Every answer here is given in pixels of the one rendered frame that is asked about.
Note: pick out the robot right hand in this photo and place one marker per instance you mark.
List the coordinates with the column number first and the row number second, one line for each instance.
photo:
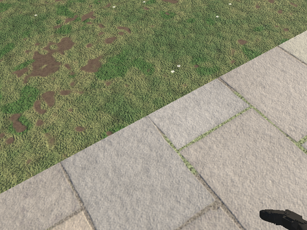
column 288, row 219

